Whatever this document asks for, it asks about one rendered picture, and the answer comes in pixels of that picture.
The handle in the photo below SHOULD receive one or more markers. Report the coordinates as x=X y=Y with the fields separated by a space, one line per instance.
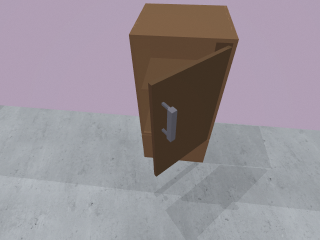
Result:
x=171 y=122

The cupboard door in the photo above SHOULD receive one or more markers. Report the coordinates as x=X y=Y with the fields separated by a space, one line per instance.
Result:
x=193 y=90

